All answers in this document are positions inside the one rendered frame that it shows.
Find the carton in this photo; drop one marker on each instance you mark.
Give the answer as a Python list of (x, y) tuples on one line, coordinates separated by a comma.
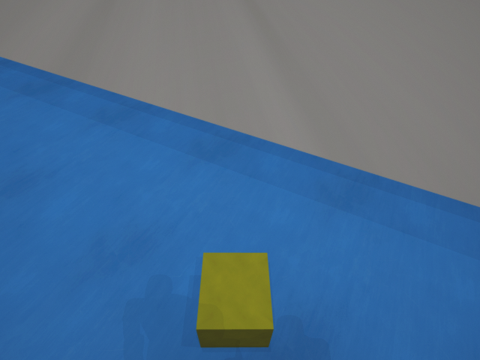
[(235, 305)]

